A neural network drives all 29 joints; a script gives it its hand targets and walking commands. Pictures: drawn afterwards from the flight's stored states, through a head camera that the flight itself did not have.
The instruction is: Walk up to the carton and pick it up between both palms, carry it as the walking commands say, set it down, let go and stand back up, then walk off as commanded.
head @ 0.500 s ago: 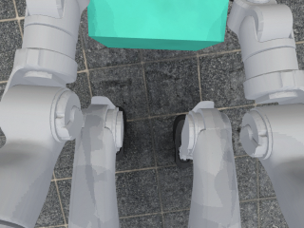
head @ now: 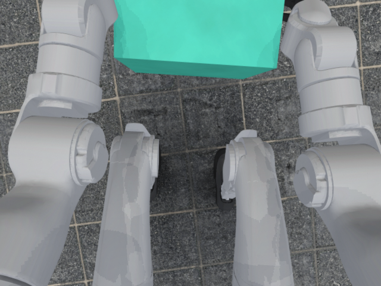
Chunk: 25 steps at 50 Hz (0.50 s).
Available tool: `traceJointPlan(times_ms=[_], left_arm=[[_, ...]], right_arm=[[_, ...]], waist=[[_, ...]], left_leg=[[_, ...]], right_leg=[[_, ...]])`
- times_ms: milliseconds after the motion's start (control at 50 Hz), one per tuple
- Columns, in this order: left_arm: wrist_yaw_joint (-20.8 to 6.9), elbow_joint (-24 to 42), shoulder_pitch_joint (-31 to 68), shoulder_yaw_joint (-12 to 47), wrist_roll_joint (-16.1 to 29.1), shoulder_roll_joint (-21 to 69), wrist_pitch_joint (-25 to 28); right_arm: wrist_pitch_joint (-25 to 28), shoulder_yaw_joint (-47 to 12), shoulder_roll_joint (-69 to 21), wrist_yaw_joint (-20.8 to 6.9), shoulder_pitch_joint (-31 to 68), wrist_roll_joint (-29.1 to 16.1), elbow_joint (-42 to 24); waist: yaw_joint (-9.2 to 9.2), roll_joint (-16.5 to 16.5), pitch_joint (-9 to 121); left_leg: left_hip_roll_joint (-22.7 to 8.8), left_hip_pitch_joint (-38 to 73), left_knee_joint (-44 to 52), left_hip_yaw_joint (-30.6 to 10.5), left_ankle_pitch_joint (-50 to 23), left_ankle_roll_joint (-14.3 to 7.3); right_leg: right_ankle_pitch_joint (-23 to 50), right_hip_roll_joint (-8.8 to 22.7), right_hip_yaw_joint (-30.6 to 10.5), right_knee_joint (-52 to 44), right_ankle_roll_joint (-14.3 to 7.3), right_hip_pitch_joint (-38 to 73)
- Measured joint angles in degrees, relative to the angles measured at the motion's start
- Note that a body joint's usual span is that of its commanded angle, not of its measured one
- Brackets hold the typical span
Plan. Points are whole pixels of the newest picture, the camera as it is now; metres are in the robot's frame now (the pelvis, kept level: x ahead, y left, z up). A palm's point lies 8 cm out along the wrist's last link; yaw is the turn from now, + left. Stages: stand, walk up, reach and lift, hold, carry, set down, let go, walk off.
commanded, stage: reach and lift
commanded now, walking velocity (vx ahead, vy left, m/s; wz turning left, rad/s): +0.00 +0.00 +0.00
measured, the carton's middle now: out of the picture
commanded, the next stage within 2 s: none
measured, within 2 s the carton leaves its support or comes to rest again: neither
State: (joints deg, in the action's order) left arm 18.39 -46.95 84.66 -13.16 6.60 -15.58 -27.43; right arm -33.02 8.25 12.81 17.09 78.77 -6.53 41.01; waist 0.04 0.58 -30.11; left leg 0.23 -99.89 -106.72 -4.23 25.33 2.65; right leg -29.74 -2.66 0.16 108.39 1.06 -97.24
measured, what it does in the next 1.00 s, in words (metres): rises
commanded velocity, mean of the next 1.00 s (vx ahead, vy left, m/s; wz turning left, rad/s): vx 0.00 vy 0.00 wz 0.00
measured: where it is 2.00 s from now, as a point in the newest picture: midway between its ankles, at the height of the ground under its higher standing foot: (186, 185)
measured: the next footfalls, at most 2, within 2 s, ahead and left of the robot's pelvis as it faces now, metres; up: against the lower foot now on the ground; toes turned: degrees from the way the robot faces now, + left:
none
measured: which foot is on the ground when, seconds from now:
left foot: down 0.00-1.00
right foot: down 0.00-1.00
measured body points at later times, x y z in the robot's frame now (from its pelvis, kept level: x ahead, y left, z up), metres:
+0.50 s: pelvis -0.01 +0.00 +0.05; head +0.29 +0.02 +0.38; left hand +0.55 +0.17 +0.01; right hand +0.54 -0.14 +0.00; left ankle +0.17 +0.14 -0.44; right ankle +0.15 -0.12 -0.44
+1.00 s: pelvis -0.01 +0.00 +0.11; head +0.26 +0.02 +0.46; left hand +0.53 +0.17 +0.08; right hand +0.51 -0.14 +0.07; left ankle +0.17 +0.14 -0.44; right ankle +0.15 -0.12 -0.44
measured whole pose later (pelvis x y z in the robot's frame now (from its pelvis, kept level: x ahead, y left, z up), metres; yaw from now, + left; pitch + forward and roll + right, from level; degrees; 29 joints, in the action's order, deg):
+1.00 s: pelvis -0.01 +0.00 +0.11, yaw +1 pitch +9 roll -1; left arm 19.2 -45.2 75.7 -13.3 4.7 -11.5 -28.7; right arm -34.1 10.1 10.1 15.0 69.9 -3.0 39.9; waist 0.0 0.6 -29.9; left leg 0.0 -73.2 -85.2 -4.2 20.9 2.6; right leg -24.8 -2.5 -0.1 86.5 1.1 -70.7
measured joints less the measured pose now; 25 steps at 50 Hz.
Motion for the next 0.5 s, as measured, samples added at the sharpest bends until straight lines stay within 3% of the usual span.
traceJointPlan(times_ms=[500], left_arm=[[0.3, 0.8, -3.6, -0.1, -0.8, 1.5, -1.1]], right_arm=[[-1.1, 0.7, -1.3, -0.7, -3.3, 1.6, -0.6]], waist=[[0.0, 0.0, 0.1]], left_leg=[[-0.2, 12.4, 10.5, 0.0, -2.4, 0.0]], right_leg=[[2.7, 0.1, -0.1, -10.8, 0.0, 12.4]])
